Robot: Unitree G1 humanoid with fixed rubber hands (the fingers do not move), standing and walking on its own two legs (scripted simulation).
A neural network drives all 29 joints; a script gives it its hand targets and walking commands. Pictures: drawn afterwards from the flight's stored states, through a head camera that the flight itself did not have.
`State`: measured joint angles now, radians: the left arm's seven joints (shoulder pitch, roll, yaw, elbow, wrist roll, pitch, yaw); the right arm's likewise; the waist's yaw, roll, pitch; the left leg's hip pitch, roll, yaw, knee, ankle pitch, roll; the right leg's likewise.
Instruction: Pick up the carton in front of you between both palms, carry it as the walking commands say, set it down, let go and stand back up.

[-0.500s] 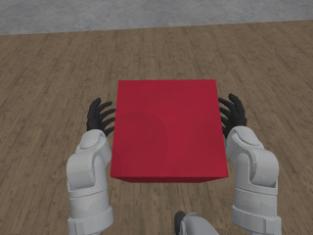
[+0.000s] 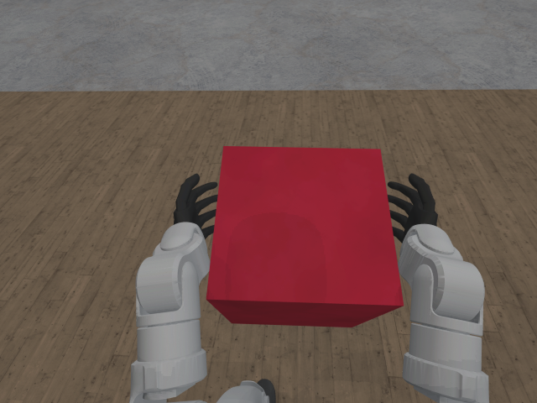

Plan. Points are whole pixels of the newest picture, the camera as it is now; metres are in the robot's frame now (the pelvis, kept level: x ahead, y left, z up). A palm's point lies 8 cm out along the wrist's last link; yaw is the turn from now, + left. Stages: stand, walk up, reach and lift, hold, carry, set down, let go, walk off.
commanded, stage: carry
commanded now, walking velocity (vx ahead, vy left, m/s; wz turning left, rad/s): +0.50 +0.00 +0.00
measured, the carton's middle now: (295, 248) +0.34 +0.02 +0.02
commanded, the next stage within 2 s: none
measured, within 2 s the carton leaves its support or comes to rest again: neither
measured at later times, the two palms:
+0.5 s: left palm (233, 110) +0.66 +0.16 +0.04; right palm (384, 112) +0.64 -0.15 +0.05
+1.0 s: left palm (247, 55) +0.95 +0.17 +0.01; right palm (360, 53) +0.97 -0.14 +0.00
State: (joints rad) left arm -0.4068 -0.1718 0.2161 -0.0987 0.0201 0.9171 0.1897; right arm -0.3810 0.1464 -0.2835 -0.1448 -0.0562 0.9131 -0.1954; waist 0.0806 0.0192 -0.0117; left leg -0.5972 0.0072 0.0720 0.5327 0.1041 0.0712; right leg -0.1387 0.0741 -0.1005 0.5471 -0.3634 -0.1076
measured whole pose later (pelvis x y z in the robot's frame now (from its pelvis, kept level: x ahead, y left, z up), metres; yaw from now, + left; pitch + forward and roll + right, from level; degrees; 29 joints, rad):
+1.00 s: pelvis +0.63 +0.01 -0.09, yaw +0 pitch +6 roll +0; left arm -0.39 -0.17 0.21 -0.06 0.02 0.89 0.19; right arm -0.37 0.13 -0.28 -0.09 -0.05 0.89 -0.20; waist 0.08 0.02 -0.04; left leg -0.64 0.03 0.04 0.60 0.07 0.06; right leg -0.17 0.08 -0.08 0.54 -0.33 -0.11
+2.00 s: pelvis +1.23 +0.01 -0.18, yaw +0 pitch +6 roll +1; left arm -0.39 -0.16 0.22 -0.04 0.01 0.88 0.19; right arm -0.38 0.13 -0.29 -0.06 -0.05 0.88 -0.20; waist 0.07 0.01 -0.04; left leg -0.68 0.05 0.01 0.73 -0.02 0.05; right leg -0.22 0.07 -0.09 0.53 -0.27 -0.11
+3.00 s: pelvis +1.83 +0.01 -0.26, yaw +1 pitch +6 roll +1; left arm -0.38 -0.17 0.24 -0.02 0.02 0.89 0.19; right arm -0.39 0.15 -0.29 -0.02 -0.07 0.88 -0.20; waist 0.06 0.00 -0.04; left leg -0.71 0.06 0.00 0.90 -0.15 0.04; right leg -0.29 0.07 -0.09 0.54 -0.21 -0.13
